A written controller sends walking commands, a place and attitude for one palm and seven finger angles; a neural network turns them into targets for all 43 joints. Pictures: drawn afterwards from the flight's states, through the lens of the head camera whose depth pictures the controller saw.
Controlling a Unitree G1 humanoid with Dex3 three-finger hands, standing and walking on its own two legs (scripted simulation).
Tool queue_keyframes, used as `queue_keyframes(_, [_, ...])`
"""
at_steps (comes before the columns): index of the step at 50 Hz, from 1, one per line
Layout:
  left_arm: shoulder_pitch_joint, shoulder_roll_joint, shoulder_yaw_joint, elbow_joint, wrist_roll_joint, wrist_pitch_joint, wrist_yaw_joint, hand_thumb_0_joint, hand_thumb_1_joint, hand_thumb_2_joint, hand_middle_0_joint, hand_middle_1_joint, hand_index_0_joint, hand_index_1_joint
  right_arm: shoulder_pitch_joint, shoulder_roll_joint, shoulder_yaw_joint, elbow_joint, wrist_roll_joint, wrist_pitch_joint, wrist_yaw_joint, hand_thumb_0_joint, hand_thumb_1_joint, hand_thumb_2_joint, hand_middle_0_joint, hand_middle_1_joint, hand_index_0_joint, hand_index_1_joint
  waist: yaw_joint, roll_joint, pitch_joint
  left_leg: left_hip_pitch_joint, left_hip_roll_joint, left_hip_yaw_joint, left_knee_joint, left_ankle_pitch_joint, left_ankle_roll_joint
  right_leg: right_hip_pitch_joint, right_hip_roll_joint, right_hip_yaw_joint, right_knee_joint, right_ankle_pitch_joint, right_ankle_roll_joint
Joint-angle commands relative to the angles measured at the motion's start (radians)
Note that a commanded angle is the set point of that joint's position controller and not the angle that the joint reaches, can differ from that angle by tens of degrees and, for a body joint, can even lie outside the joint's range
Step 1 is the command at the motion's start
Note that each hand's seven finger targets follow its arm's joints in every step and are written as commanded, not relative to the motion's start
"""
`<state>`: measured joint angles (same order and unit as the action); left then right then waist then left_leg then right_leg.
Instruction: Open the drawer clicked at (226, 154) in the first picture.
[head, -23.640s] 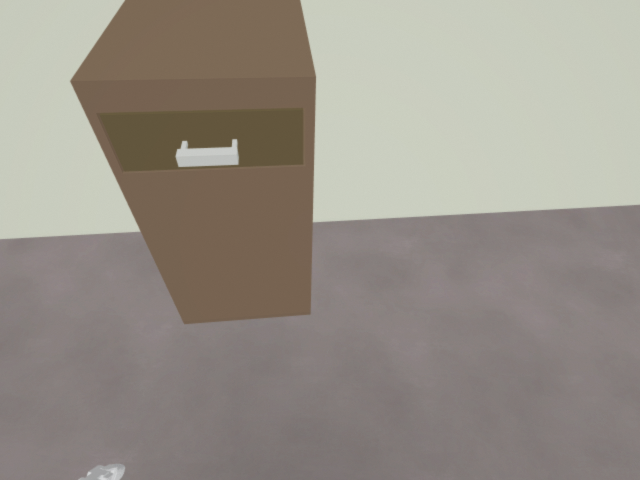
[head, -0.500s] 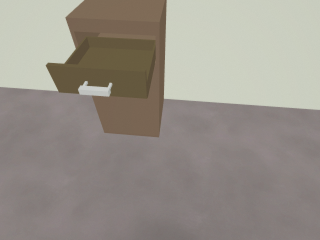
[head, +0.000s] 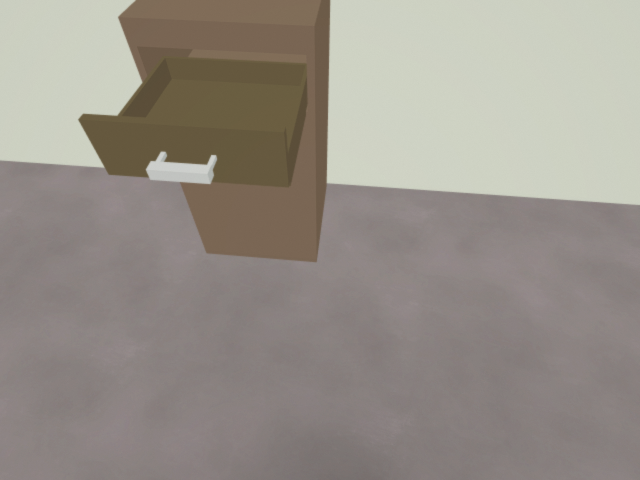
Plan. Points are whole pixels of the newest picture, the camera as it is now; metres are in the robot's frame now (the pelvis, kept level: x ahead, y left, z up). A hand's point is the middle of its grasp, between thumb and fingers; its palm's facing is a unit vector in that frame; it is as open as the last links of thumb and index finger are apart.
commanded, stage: look to check the result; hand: left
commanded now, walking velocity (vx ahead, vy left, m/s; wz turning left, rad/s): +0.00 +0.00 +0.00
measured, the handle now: (184, 165) +0.66 +0.31 -0.03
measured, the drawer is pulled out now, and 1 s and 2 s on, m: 0.30 0.30 0.30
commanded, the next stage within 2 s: stand and wait in 0.18 s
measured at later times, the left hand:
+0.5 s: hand out of the picture +0.10 +0.22 -0.16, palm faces -0.02 -0.95 -0.32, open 7.4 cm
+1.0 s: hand out of the picture +0.11 +0.22 -0.16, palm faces -0.02 -0.94 -0.34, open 7.4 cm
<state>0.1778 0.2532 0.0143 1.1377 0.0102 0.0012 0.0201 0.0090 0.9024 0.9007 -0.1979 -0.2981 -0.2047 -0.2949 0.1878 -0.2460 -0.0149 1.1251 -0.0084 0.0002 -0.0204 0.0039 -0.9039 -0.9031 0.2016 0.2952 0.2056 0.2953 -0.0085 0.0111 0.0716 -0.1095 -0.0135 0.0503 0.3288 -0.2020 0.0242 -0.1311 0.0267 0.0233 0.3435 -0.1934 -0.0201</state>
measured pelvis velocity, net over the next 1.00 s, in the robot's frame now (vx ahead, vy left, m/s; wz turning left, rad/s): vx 0.02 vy -0.02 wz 0.00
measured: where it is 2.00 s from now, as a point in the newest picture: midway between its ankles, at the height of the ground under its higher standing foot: outside the picture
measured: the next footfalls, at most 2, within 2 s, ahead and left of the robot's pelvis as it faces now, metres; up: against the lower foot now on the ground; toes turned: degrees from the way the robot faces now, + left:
none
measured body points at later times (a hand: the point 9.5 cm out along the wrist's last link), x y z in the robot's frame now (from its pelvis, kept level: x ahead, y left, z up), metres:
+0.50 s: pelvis +0.02 -0.01 +0.00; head +0.04 -0.02 +0.45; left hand +0.10 +0.27 -0.14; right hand +0.08 -0.30 -0.14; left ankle -0.01 +0.10 -0.75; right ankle -0.01 -0.11 -0.75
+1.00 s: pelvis +0.02 -0.02 +0.00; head +0.05 -0.02 +0.45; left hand +0.11 +0.27 -0.13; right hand +0.09 -0.31 -0.14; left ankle -0.01 +0.10 -0.75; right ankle -0.01 -0.11 -0.75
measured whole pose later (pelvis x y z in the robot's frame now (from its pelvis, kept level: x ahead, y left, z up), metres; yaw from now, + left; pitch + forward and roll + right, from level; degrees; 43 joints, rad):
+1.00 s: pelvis +0.02 -0.02 +0.00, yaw +0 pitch -1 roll +0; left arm 0.09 0.32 0.02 1.11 0.01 -0.01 0.01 0.01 0.90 0.90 -0.20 -0.30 -0.21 -0.30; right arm 0.11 -0.32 -0.01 1.10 -0.01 0.01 -0.01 0.00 -0.90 -0.90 0.20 0.30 0.21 0.30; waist -0.02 0.01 0.07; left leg -0.07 0.02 0.04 0.29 -0.22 -0.01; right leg -0.08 0.06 0.02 0.29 -0.20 -0.05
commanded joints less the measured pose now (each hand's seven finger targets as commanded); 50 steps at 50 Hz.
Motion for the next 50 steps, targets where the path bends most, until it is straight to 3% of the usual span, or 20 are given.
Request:
queue_keyframes(1, [-0.017, 0.174, 0.032, -0.054, 0.002, -0.027, 0.009, 0.0, 0.9, 0.9, -0.2, -0.3, -0.2, -0.3, 0.003, -0.162, -0.027, -0.044, -0.003, -0.021, -0.012, 0.0, -0.9, -0.9, 0.2, 0.3, 0.2, 0.3, -0.006, -0.011, -0.065, 0.033, 0.133, -0.115, -0.049, 0.161, 0.007, -0.01, -0.124, 0.102, -0.046, 0.18, -0.027])
queue_keyframes(11, [-0.054, 0.204, 0.036, -0.067, 0.002, -0.031, 0.006, 0.0, 0.9, 0.9, -0.2, -0.3, -0.2, -0.3, -0.04, -0.195, -0.03, -0.055, -0.005, -0.022, -0.008, 0.0, -0.9, -0.9, 0.2, 0.3, 0.2, 0.3, -0.006, 0.009, -0.073, 0.044, 0.134, -0.112, -0.049, 0.173, 0.003, 0.001, -0.128, 0.11, -0.054, 0.207, -0.029])
queue_keyframes(23, [-0.083, 0.236, 0.042, -0.082, 0.001, -0.038, 0.006, 0.0, 0.9, 0.9, -0.2, -0.3, -0.2, -0.3, -0.065, -0.224, -0.034, -0.068, -0.003, -0.02, -0.007, 0.0, -0.9, -0.9, 0.2, 0.3, 0.2, 0.3, -0.008, -0.019, -0.103, 0.07, 0.138, -0.105, -0.034, 0.226, -0.001, 0.037, -0.133, 0.107, -0.054, 0.304, -0.03])
queue_keyframes(26, [-0.096, 0.242, 0.043, -0.084, 0.0, -0.036, 0.005, 0.0, 0.9, 0.9, -0.2, -0.3, -0.2, -0.3, -0.073, -0.236, -0.034, -0.067, -0.005, -0.02, -0.007, 0.0, -0.9, -0.9, 0.2, 0.3, 0.2, 0.3, -0.009, 0.006, -0.098, 0.068, 0.138, -0.106, -0.042, 0.23, -0.005, 0.036, -0.133, 0.11, -0.054, 0.3, -0.031])
queue_keyframes(36, [-0.106, 0.257, 0.044, -0.087, -0.002, -0.039, 0.006, 0.0, 0.9, 0.9, -0.2, -0.3, -0.2, -0.3, -0.08, -0.253, -0.033, -0.071, -0.004, -0.019, -0.009, 0.0, -0.9, -0.9, 0.2, 0.3, 0.2, 0.3, -0.008, -0.009, -0.126, 0.093, 0.143, -0.103, -0.034, 0.276, -0.007, 0.062, -0.136, 0.107, -0.053, 0.359, -0.032])
queue_keyframes(50, [-0.117, 0.27, 0.042, -0.088, -0.002, -0.038, 0.004, 0.0, 0.9, 0.9, -0.2, -0.3, -0.2, -0.3, -0.087, -0.262, -0.033, -0.071, -0.003, -0.016, -0.007, 0.0, -0.9, -0.9, 0.2, 0.3, 0.2, 0.3, -0.011, -0.01, -0.103, 0.087, 0.141, -0.102, -0.045, 0.225, -0.008, 0.051, -0.136, 0.117, -0.072, 0.326, -0.027])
